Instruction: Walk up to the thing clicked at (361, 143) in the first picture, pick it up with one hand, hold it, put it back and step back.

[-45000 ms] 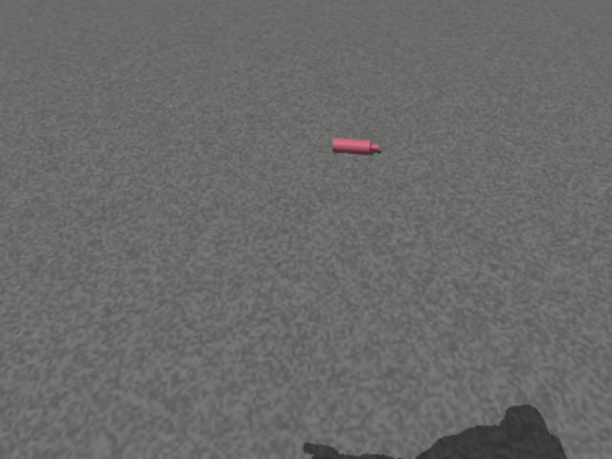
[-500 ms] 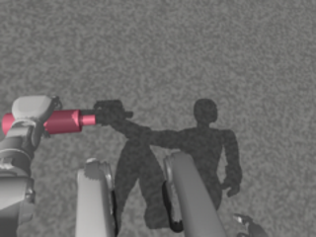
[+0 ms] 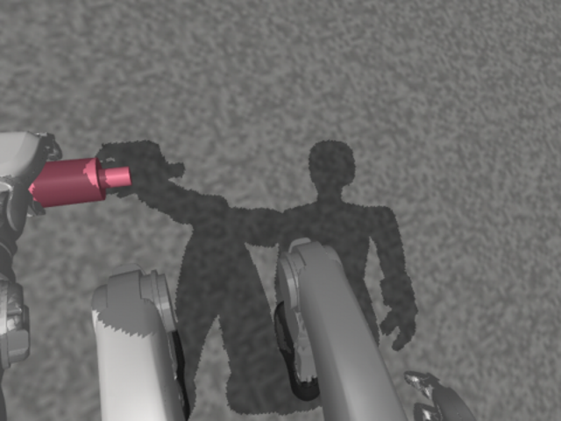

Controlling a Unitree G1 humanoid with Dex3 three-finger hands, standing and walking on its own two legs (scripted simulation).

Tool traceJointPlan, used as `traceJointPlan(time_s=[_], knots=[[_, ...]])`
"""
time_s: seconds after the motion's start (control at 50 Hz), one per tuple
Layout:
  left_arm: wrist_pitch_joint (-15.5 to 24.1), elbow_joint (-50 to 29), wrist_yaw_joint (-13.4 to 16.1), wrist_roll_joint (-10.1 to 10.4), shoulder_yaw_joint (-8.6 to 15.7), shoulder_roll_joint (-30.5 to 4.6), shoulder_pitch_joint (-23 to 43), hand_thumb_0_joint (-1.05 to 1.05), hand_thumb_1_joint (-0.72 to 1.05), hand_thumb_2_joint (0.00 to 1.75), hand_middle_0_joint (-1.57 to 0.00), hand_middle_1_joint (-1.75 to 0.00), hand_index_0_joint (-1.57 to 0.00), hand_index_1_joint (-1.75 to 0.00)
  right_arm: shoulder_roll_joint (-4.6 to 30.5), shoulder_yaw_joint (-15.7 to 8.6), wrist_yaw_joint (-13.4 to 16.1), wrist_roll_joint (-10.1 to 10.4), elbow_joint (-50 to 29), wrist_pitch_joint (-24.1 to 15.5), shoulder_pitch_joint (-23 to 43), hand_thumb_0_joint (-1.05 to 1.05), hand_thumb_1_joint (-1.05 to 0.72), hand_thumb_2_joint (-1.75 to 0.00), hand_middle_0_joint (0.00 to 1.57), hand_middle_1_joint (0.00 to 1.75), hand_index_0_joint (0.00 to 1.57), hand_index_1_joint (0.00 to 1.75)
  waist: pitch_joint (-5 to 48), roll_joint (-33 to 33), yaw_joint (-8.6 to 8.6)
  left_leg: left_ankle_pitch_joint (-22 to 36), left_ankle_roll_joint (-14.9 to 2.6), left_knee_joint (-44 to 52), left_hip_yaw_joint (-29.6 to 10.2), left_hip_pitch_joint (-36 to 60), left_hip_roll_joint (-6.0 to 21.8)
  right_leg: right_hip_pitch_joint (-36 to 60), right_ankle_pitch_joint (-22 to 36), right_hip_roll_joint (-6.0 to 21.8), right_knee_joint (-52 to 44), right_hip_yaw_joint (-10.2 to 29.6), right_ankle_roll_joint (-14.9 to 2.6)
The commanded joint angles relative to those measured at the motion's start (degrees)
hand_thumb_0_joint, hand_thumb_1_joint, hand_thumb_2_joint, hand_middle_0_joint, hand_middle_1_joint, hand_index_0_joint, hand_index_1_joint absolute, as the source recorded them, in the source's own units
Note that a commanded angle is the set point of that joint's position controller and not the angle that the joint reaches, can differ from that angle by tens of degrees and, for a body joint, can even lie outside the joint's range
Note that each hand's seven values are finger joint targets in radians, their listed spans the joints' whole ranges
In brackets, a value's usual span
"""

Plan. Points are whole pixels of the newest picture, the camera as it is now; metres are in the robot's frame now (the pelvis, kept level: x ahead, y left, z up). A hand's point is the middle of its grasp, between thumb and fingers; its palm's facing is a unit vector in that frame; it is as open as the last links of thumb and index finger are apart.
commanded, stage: crouch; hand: left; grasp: from above
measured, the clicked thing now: (48, 184) +0.46 +0.28 -0.21
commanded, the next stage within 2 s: lower in 0.36 s
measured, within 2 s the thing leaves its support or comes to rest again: neither
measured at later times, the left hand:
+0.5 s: hand (37, 188) +0.45 +0.30 -0.22, palm faces -0.46 -0.04 -0.89, open 9.5 cm
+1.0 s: hand (55, 193) +0.46 +0.30 -0.28, palm faces -0.46 -0.05 -0.89, open 9.5 cm
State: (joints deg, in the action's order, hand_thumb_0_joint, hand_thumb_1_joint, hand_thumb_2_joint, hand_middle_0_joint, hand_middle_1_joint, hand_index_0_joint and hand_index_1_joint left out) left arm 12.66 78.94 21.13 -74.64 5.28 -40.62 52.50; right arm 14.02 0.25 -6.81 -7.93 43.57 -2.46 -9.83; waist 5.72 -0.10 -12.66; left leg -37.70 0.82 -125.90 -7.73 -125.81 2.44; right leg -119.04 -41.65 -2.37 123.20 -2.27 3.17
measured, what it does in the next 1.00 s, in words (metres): lowers itself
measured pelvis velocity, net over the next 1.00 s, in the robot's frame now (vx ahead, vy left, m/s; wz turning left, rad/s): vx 0.00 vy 0.00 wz -0.07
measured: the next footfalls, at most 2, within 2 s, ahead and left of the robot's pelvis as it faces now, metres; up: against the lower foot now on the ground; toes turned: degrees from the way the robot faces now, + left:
none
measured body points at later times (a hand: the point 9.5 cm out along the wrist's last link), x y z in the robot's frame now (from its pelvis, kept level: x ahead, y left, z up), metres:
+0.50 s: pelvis -0.01 +0.00 -0.05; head +0.24 +0.07 +0.32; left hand +0.47 +0.30 -0.17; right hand +0.04 -0.28 -0.15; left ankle +0.08 +0.13 -0.36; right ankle +0.08 -0.14 -0.36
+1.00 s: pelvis +0.00 +0.00 -0.08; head +0.26 +0.08 +0.27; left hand +0.48 +0.30 -0.23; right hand +0.03 -0.28 -0.17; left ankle +0.08 +0.13 -0.36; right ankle +0.08 -0.13 -0.36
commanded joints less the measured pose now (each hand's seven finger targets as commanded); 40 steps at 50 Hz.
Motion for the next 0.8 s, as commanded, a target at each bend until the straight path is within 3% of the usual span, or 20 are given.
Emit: traceJointPlan(time_s=[0.0, 0.02, 0.04, 0.06, 0.08, 0.14, 0.22, 0.38, 0.42, 0.46, 0.5, 0.58, 0.64, 0.66, 0.72, 0.78], knots=[[1.17, -11.26, 2.34, 0.88, 3.52, -17.68, 21.38, 0.00, 0.68, 0.75, -1.04, -0.64, -1.06, -0.62, 13.79, -4.25, 0.57, -0.13, -0.65, -0.13, -12.58, 0.00, -0.92, -0.91, 0.20, 0.30, 0.20, 0.30, 39.71, -18.11, 0.32, 11.84, -1.66, 10.94, 4.23, 36.32, -0.75, 12.80, 16.03, -0.45, -11.86, -4.86, -4.83], [1.29, -10.42, 2.32, 0.66, 3.58, -18.34, 21.34, 0.00, 0.68, 0.74, -1.04, -0.63, -1.05, -0.61, 14.02, -4.25, 0.55, -0.02, -0.65, 0.01, -12.11, 0.00, -0.92, -0.91, 0.20, 0.30, 0.20, 0.30, 40.47, -18.05, 0.93, 11.73, -1.71, 10.41, 4.48, 35.89, -0.69, 12.60, 16.12, -0.72, -11.46, -4.95, -4.93], [1.25, -9.54, 2.24, 0.57, 3.36, -17.59, 20.07, 0.00, 0.69, 0.76, -1.05, -0.63, -1.06, -0.62, 14.06, -4.05, 0.37, -0.10, -0.82, 0.03, -12.63, 0.00, -0.92, -0.91, 0.20, 0.30, 0.20, 0.30, 40.51, -17.81, 0.55, 12.49, -1.74, 9.94, 4.36, 36.53, -0.72, 12.91, 16.63, -0.62, -11.27, -5.01, -4.83], [1.70, -12.30, 2.35, 0.76, 3.97, -18.97, 21.80, 0.00, 0.70, 0.75, -1.04, -0.65, -1.06, -0.64, 14.18, -4.04, 0.29, -0.15, -0.57, 0.14, -12.63, 0.00, -0.92, -0.91, 0.20, 0.30, 0.20, 0.30, 41.01, -18.21, 0.51, 12.79, -1.72, 9.44, 4.33, 36.33, -0.62, 12.59, 16.93, -0.68, -10.70, -5.14, -4.79], [1.33, -8.61, 2.21, 0.64, 3.38, -18.18, 18.95, 0.00, 0.69, 0.76, -1.05, -0.66, -1.06, -0.64, 14.15, -3.61, 0.10, -0.13, -1.06, 0.14, -12.27, 0.00, -0.92, -0.91, 0.20, 0.30, 0.20, 0.30, 40.34, -17.62, 0.64, 13.11, -1.91, 8.85, 4.57, 35.58, -0.72, 13.34, 17.32, -0.88, -10.74, -5.06, -4.75], [2.15, -11.57, 2.49, 0.83, 4.66, -20.92, 22.68, 0.00, 0.72, 0.75, -1.05, -0.65, -1.07, -0.63, 14.91, -3.58, 0.20, -0.41, -0.62, 0.28, -12.03, 0.00, -0.92, -0.91, 0.20, 0.30, 0.20, 0.30, 40.14, -19.27, 0.21, 11.18, -1.60, 8.47, 4.21, 34.31, -0.60, 11.32, 15.92, -0.74, -8.96, -5.52, -4.91], [2.43, -9.66, 3.26, 0.65, 4.16, -20.88, 22.94, 0.00, 0.70, 0.75, -1.05, -0.64, -1.07, -0.62, 14.82, -2.82, 0.36, -0.59, -0.83, 0.29, -11.23, 0.00, -0.91, -0.90, 0.20, 0.30, 0.20, 0.30, 38.23, -19.07, -0.36, 8.55, -1.73, 7.05, 4.48, 31.42, -0.62, 10.14, 14.17, -1.04, -8.27, -5.84, -4.93], [2.26, -8.01, 3.79, 0.53, 4.77, -22.59, 22.92, 0.00, 0.70, 0.78, -1.05, -0.66, -1.06, -0.65, 15.50, -1.72, 0.46, -1.05, -0.42, 0.30, -11.10, 0.00, -0.92, -0.90, 0.20, 0.30, 0.20, 0.30, 38.28, -19.28, -0.57, 10.49, -1.73, 4.36, 4.54, 31.17, -0.57, 9.21, 15.82, -1.19, -6.05, -6.33, -4.75], [2.26, -7.35, 3.74, 0.64, 3.51, -21.82, 24.00, 0.00, 0.69, 0.78, -1.06, -0.65, -1.06, -0.64, 15.16, -1.29, 0.47, -0.99, -0.54, 0.38, -10.20, 0.00, -0.92, -0.91, 0.20, 0.30, 0.20, 0.30, 36.95, -19.98, -0.87, 9.48, -1.72, 3.97, 4.62, 29.11, -0.60, 8.59, 15.36, -1.50, -5.49, -6.49, -4.92], [1.99, -6.36, 3.65, 0.75, 3.74, -22.57, 23.74, 0.00, 0.66, 0.75, -1.05, -0.61, -1.05, -0.61, 15.40, -1.16, 0.56, -0.92, -0.41, 0.41, -9.74, 0.00, -0.91, -0.90, 0.20, 0.30, 0.20, 0.30, 36.00, -18.92, -0.68, 8.38, -1.86, 3.51, 4.69, 27.72, -0.53, 8.00, 14.48, -1.57, -5.52, -6.60, -4.85], [2.16, -5.10, 3.20, 0.73, 2.51, -22.12, 24.68, 0.00, 0.65, 0.76, -1.04, -0.63, -1.04, -0.62, 15.21, -0.39, 0.47, -1.04, -0.27, 0.45, -9.81, 0.00, -0.91, -0.90, 0.20, 0.30, 0.20, 0.30, 34.87, -18.52, -1.57, 8.48, -2.07, 2.38, 4.84, 25.64, -0.66, 8.93, 15.00, -1.72, -5.30, -6.48, -4.65], [2.80, -2.09, 2.97, 0.83, 2.33, -22.75, 23.51, 0.00, 0.66, 0.76, -1.04, -0.64, -1.05, -0.64, 15.68, 0.58, 0.40, -1.32, -0.26, 0.60, -9.22, 0.00, -0.91, -0.90, 0.20, 0.30, 0.20, 0.30, 34.19, -16.63, -1.98, 9.25, -2.18, 0.77, 4.30, 24.10, -0.58, 9.51, 15.65, -2.07, -4.17, -7.14, -4.36], [3.55, -1.79, 3.15, 0.96, 3.16, -23.72, 23.17, 0.00, 0.68, 0.74, -1.03, -0.65, -1.05, -0.64, 16.01, 1.14, 0.19, -1.76, -0.33, 0.38, -9.81, 0.00, -0.91, -0.90, 0.20, 0.30, 0.20, 0.30, 34.01, -15.57, -2.65, 10.81, -2.32, -1.04, 4.07, 23.45, -0.50, 10.87, 17.39, -2.12, -3.12, -7.45, -4.02], [4.08, -2.63, 3.43, 0.81, 3.85, -25.52, 24.33, 0.00, 0.70, 0.74, -1.04, -0.66, -1.06, -0.64, 16.33, 1.21, 0.20, -1.92, -0.36, 0.47, -9.30, 0.00, -0.91, -0.90, 0.20, 0.30, 0.20, 0.30, 34.93, -16.79, -2.51, 10.53, -2.25, -1.28, 4.13, 22.84, -0.47, 11.27, 17.17, -2.28, -2.84, -7.43, -4.03], [4.86, -2.45, 4.54, 0.74, 5.15, -26.67, 23.15, 0.00, 0.72, 0.72, -1.05, -0.67, -1.07, -0.65, 16.90, 1.65, 0.27, -2.27, -0.83, 0.39, -8.50, 0.00, -0.91, -0.90, 0.20, 0.30, 0.20, 0.30, 33.82, -18.39, -2.14, 10.36, -1.86, -1.57, 3.84, 24.23, -0.40, 9.63, 16.49, -2.36, -1.85, -8.12, -4.34], [5.56, -3.81, 5.35, -0.63, 5.33, -28.01, 23.60, 0.00, 0.74, 0.71, -1.05, -0.68, -1.08, -0.65, 16.97, 1.75, 0.27, -2.64, -0.78, 0.46, -7.68, 0.00, -0.91, -0.90, 0.20, 0.30, 0.20, 0.30, 35.01, -20.78, -2.45, 9.75, -1.63, -2.04, 3.47, 24.86, -0.19, 8.84, 16.06, -2.73, -0.84, -8.42, -4.51]])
